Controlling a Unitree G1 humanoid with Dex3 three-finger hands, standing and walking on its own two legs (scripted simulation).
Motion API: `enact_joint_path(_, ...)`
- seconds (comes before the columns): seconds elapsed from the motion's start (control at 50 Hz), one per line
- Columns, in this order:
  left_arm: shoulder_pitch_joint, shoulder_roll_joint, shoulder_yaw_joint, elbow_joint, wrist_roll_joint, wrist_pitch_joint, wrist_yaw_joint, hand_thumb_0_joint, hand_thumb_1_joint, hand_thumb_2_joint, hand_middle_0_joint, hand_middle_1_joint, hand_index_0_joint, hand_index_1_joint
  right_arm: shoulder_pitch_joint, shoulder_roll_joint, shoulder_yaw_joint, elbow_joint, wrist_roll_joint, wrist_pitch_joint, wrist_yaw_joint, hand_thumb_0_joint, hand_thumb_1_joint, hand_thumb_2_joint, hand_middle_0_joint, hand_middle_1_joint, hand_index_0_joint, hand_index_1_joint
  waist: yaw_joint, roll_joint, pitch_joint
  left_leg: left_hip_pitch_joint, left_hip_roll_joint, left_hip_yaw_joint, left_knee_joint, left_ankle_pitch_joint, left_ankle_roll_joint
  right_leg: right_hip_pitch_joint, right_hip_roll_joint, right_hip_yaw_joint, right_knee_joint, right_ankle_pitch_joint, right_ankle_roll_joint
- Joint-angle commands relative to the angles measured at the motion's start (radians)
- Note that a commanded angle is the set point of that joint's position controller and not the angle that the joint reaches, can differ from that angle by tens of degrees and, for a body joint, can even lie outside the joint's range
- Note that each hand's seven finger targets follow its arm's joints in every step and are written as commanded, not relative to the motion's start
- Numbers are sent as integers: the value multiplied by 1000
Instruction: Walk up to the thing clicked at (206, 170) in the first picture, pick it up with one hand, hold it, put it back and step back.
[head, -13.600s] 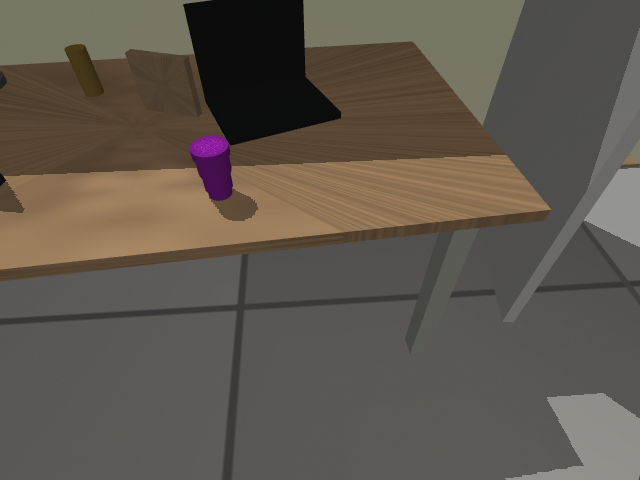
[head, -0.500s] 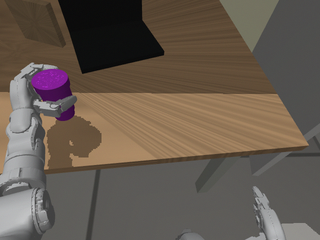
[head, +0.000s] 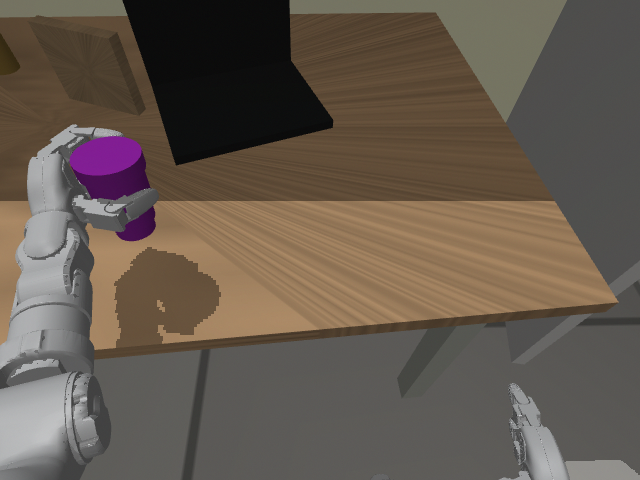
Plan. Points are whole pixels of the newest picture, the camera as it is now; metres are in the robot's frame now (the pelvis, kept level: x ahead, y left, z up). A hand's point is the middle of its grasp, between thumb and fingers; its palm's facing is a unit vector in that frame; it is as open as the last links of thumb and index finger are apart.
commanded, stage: lift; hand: left
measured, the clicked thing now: (122, 194) +0.46 +0.22 +0.11
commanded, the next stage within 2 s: hold in 1.46 s
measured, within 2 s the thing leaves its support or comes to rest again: neither
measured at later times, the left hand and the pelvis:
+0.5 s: hand (103, 168) +0.44 +0.21 +0.17, palm faces +0.23 -0.97 -0.03, open 10.4 cm; pelvis +0.00 +0.00 +0.01, yaw +0 degrees
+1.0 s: hand (75, 168) +0.37 +0.19 +0.24, palm faces +0.23 -0.97 -0.02, open 10.4 cm; pelvis -0.01 -0.01 +0.03, yaw +1 degrees
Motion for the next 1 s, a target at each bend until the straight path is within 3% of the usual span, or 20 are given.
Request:
enact_joint_path(0.0, -506, 322, 64, -274, -20, -70, -3, 0, 151, 1356, -1357, -1476, -1370, -1489, -14, -150, -69, -138, -1, -55, -9, 0, 546, -52, 49, 50, 49, 50, 10, 103, -444, 199, -23, -6, -88, 474, 4, 277, 21, 5, -63, 377, -29)
enact_joint_path(0.02, -522, 290, 45, -285, -18, -69, -3, 0, 145, 1373, -1368, -1491, -1379, -1506, -21, -115, -44, -119, -1, -55, -4, 0, 545, -52, 49, 50, 49, 50, 15, 113, -453, 191, -24, -5, -93, 460, 4, 289, 18, 7, -62, 371, -30)
enact_joint_path(0.12, -461, 275, 44, -220, -22, -49, 6, 0, 169, 1310, -1344, -1467, -1371, -1465, -45, -187, -107, -132, 3, -64, -14, 0, 535, -54, 48, 50, 49, 50, 4, 49, -455, 213, -21, -7, -105, 469, 7, 304, 22, 4, -75, 382, -28)
enact_joint_path(0.16, -518, 251, 21, -303, -23, -51, 13, 0, 152, 1290, -1345, -1448, -1371, -1447, -36, -152, -78, -152, 4, -67, -11, 0, 536, -53, 48, 50, 49, 50, 12, 70, -473, 226, -22, -5, -110, 481, 4, 324, 23, 0, -82, 385, -28)
enact_joint_path(0.2, -508, 290, 52, -327, -29, -49, 26, 0, 121, 1294, -1344, -1463, -1374, -1460, -24, -172, -118, -100, 8, -65, -20, 0, 535, -53, 48, 50, 49, 50, 28, 96, -445, 231, -25, -2, -121, 465, 2, 324, 22, 0, -88, 365, -29)
enact_joint_path(0.26, -472, 215, 4, -332, -27, -31, 29, 0, 123, 1300, -1357, -1470, -1384, -1469, -30, -140, -88, -110, 9, -72, -21, 0, 531, -54, 48, 50, 49, 50, 21, 64, -436, 242, -24, -1, -130, 464, 4, 330, 23, -3, -98, 372, -26)
enact_joint_path(0.36, -492, 256, 34, -528, -31, -11, 56, 0, 133, 1299, -1337, -1457, -1366, -1455, -50, -134, -86, -95, 13, -84, -26, 0, 547, -50, 48, 50, 49, 50, 58, 113, -429, 278, -25, -1, -160, 450, -7, 355, 24, -13, -115, 334, -31)
enact_joint_path(0.38, -410, 186, 0, -416, -30, 16, 53, 0, 129, 1302, -1326, -1458, -1356, -1454, -45, -119, -75, -96, 13, -84, -27, 0, 545, -50, 49, 50, 49, 50, 42, 76, -413, 270, -25, 2, -159, 457, -2, 363, 24, -12, -120, 353, -28)
enact_joint_path(0.48, -415, 211, 17, -667, -41, 81, 65, 0, 116, 1293, -1315, -1441, -1344, -1440, -66, -133, -92, -92, 18, -102, -36, 0, 550, -49, 49, 50, 49, 50, 65, 93, -414, 296, -31, 7, -188, 447, 4, 430, 21, -16, -143, 359, -23)
enact_joint_path(0.56, -289, 118, -23, -650, -47, 167, 63, 0, 115, 1295, -1306, -1440, -1334, -1439, -79, -115, -75, -67, 20, -121, -39, 0, 551, -48, 48, 50, 49, 50, 72, 11, -294, 285, -35, 11, -222, 398, 15, 415, 21, -23, -182, 323, -15)
enact_joint_path(0.58, -275, 139, -5, -673, -46, 186, 64, 0, 115, 1303, -1314, -1445, -1342, -1445, -75, -131, -95, -57, 21, -121, -43, 0, 553, -48, 48, 50, 49, 50, 72, 14, -312, 294, -38, 13, -227, 400, 18, 435, 17, -21, -189, 327, -12)
enact_joint_path(0.62, -314, 134, -10, -782, -49, 219, 62, 0, 126, 1304, -1310, -1444, -1339, -1443, -64, -88, -52, -44, 21, -129, -38, 0, 557, -47, 49, 49, 49, 49, 81, 42, -314, 321, -42, 16, -236, 423, 18, 443, 15, -24, -194, 346, -13)
enact_joint_path(0.64, -311, 134, -3, -773, -53, 240, 64, 0, 145, 1298, -1311, -1443, -1342, -1439, -64, -111, -78, -33, 21, -132, -42, 0, 557, -46, 49, 49, 49, 49, 75, 37, -292, 328, -42, 18, -240, 419, 18, 430, 15, -25, -204, 342, -12)
enact_joint_path(0.7, -231, 85, -21, -793, -59, 297, 62, 0, 186, 1305, -1296, -1434, -1327, -1431, -61, -107, -66, -38, 20, -145, -40, 0, 560, -46, 49, 50, 49, 50, 74, -9, -265, 350, -42, 14, -262, 417, 22, 442, 16, -31, -221, 340, -10)
enact_joint_path(0.8, -248, 127, 22, -958, -63, 367, 74, 0, 192, 1305, -1298, -1437, -1328, -1433, -64, -108, -78, -18, 23, -158, -39, 0, 558, -46, 49, 49, 49, 49, 89, 16, -268, 390, -51, 14, -284, 414, 23, 475, 9, -33, -248, 334, -9)
enact_joint_path(0.82, -194, 59, -16, -888, -65, 391, 74, 0, 194, 1310, -1279, -1431, -1309, -1427, -70, -114, -81, -13, 21, -164, -40, 0, 556, -47, 49, 50, 49, 50, 73, -12, -235, 394, -50, 14, -289, 411, 25, 461, 10, -31, -250, 336, -8)
enact_joint_path(0.86, -227, 88, 4, -975, -72, 407, 81, 0, 198, 1300, -1283, -1421, -1311, -1419, -101, -131, -93, 5, 21, -174, -41, 0, 557, -47, 49, 50, 49, 50, 84, 12, -224, 400, -52, 15, -302, 376, 23, 450, 9, -31, -265, 299, -10)
enact_joint_path(0.88, -218, 72, -10, -1001, -70, 420, 80, 0, 194, 1308, -1287, -1429, -1314, -1428, -96, -90, -62, 23, 22, -179, -39, 0, 558, -46, 49, 50, 49, 50, 93, 29, -228, 407, -54, 14, -306, 371, 23, 456, 8, -33, -268, 291, -13)
enact_joint_path(0.92, -241, 115, 24, -1069, -71, 428, 89, 0, 200, 1299, -1304, -1433, -1333, -1431, -110, -114, -90, 22, 20, -192, -39, 0, 554, -47, 49, 50, 49, 50, 100, 25, -234, 405, -54, 12, -315, 350, 22, 472, 9, -36, -279, 265, -12)
enact_joint_path(0.98, -189, 54, -10, -1055, -75, 470, 89, 0, 187, 1305, -1307, -1436, -1334, -1435, -121, -83, -64, 66, 20, -201, -34, 0, 553, -47, 49, 50, 49, 50, 105, 24, -190, 398, -59, 14, -324, 328, 24, 461, 7, -34, -293, 248, -11)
